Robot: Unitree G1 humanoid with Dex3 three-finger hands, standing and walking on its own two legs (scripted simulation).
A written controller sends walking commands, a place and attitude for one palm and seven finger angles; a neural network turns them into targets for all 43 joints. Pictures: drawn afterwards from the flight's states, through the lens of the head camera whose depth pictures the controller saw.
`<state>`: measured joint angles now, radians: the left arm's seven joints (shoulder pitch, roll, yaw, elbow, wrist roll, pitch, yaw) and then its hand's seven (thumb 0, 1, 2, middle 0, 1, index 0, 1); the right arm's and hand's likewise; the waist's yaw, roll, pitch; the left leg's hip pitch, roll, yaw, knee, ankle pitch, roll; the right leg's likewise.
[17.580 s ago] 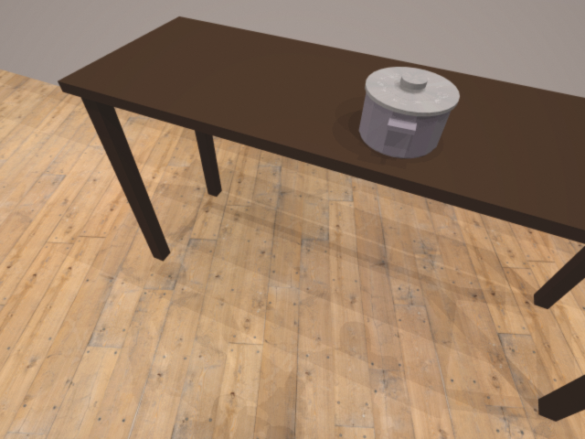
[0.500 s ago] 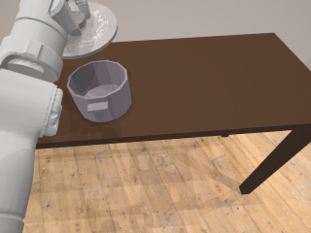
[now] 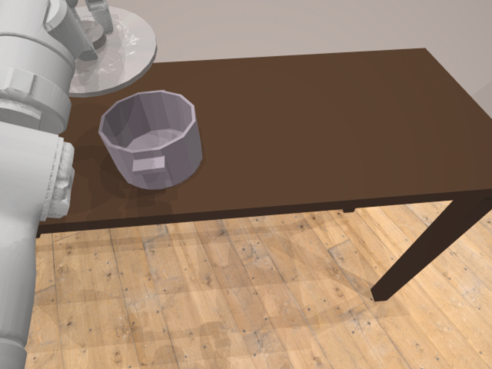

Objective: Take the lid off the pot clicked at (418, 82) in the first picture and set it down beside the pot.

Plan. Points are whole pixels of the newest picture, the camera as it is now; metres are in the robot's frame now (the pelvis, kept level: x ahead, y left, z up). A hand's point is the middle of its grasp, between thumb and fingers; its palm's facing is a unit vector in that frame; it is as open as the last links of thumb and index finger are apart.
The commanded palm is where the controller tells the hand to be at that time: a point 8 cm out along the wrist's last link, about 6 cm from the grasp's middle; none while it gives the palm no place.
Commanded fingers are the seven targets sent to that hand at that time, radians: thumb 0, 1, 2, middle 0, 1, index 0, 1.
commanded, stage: move the lid sideways beside the pot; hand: left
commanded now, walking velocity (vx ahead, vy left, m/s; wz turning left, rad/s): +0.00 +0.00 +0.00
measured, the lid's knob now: (86, 35) +0.53 +0.19 +0.28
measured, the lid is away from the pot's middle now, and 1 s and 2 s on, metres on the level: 0.05 0.16 0.22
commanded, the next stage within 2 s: lower the lid onto the table in 1.76 s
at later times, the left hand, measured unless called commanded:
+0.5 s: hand (29, 35) +0.49 +0.24 +0.30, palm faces -0.20 -0.10 -0.97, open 8.1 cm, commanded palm +0.49 +0.24 +0.36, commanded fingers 0.00 0.61 0.99 -0.79 -1.14 -0.78 -1.10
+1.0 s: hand out of the picture +0.48 +0.29 +0.30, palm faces -0.19 -0.12 -0.97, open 8.1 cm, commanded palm +0.49 +0.30 +0.36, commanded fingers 0.00 0.61 0.99 -0.79 -1.14 -0.78 -1.10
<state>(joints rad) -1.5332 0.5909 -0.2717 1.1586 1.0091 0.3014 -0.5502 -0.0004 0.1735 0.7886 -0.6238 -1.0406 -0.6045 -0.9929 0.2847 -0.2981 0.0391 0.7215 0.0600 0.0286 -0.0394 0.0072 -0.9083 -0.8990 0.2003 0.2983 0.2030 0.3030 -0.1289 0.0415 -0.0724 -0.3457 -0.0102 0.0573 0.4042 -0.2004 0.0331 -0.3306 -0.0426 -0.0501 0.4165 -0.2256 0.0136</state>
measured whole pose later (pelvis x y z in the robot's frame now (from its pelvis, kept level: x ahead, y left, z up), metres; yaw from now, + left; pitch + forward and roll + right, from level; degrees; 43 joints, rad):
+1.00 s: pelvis +0.00 +0.01 +0.00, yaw +0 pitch +8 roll -1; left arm -1.48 0.82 -0.21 1.15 1.03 0.22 -0.59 0.00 0.17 0.79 -0.62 -1.04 -0.60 -0.99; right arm 0.30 -0.31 0.04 0.73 0.08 0.08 -0.04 0.01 -0.91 -0.90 0.20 0.30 0.20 0.30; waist -0.12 0.04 -0.06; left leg -0.36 -0.01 0.05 0.43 -0.22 0.04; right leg -0.32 -0.04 -0.06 0.39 -0.22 0.02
